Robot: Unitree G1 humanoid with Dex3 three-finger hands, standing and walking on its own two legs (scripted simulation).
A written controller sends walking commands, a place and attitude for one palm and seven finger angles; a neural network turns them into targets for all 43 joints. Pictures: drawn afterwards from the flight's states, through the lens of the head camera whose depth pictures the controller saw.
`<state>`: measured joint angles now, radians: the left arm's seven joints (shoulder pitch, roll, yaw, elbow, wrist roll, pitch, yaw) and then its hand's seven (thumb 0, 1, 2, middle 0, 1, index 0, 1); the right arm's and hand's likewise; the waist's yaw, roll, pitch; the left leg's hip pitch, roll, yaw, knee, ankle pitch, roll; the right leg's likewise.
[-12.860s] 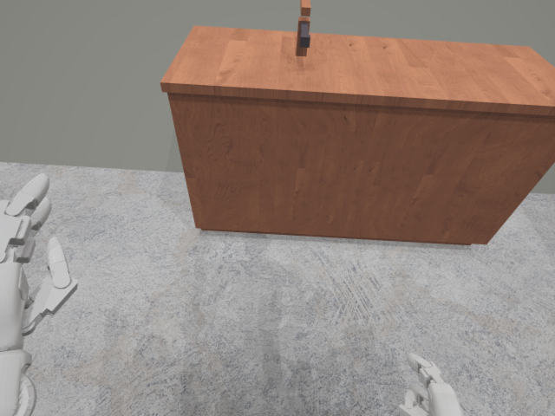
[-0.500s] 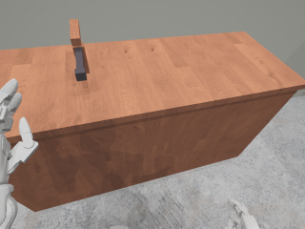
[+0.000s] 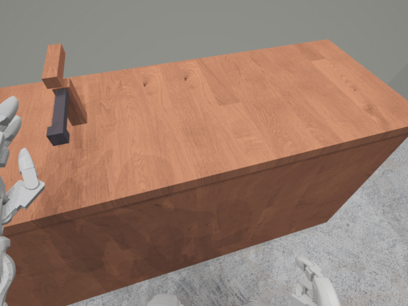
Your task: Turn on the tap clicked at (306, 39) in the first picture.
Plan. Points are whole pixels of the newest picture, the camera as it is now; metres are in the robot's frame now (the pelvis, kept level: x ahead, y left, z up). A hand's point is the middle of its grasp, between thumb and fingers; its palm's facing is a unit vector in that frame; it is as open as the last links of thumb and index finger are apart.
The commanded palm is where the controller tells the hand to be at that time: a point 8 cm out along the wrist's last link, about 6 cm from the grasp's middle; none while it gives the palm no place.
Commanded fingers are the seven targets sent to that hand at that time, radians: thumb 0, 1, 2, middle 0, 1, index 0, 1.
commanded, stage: come to a stop and stand still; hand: left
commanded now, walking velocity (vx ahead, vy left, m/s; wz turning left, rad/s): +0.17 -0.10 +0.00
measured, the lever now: (58, 135) +0.36 +0.32 +0.13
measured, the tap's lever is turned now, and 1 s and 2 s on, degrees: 0 0 0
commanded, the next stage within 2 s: look again from close up in 1.60 s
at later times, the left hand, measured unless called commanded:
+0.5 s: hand (81, 154) +0.28 +0.21 +0.19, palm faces +0.42 -0.81 -0.41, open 7.4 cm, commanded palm +0.22 +0.26 +0.20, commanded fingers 0.00 0.90 0.90 -0.20 -0.30 -0.20 -0.30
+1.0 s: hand (43, 195) +0.22 +0.26 +0.16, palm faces +0.28 -0.86 -0.43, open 7.4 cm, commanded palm +0.17 +0.30 +0.20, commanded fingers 0.00 0.90 0.90 -0.20 -0.30 -0.20 -0.30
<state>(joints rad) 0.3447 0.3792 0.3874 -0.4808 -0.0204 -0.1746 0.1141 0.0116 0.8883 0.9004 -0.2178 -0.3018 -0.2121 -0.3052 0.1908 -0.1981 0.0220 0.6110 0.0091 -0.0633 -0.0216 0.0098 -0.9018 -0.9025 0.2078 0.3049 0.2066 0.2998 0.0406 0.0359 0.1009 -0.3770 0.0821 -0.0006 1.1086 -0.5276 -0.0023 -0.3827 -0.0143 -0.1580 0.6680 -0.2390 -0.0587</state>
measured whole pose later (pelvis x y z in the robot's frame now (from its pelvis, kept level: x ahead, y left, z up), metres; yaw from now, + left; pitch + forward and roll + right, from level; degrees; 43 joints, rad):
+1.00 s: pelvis +0.00 +0.03 +0.02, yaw -2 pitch -6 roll -1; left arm 0.44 0.40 0.32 -0.43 0.01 -0.18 0.07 0.02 0.89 0.90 -0.22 -0.30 -0.21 -0.31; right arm 0.27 -0.18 0.03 0.54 0.03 -0.12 0.00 0.01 -0.90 -0.90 0.20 0.30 0.20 0.30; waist 0.02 -0.05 0.12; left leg -0.26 -0.01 0.09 0.54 -0.19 0.07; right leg -0.28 -0.02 -0.01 0.55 -0.24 0.00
